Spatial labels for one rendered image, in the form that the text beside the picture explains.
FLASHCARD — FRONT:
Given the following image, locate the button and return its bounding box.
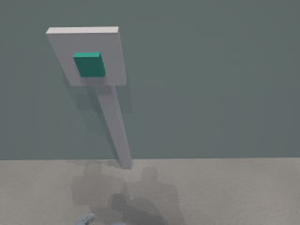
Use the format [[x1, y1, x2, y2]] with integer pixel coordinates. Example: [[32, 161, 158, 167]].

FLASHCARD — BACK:
[[73, 52, 106, 78]]

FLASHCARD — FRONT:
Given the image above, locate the panel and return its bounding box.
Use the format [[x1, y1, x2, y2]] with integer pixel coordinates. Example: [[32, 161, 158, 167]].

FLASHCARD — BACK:
[[46, 26, 132, 170]]

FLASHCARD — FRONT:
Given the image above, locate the left robot hand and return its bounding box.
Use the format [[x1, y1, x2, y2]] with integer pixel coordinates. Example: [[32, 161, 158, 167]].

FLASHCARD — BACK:
[[73, 213, 96, 225]]

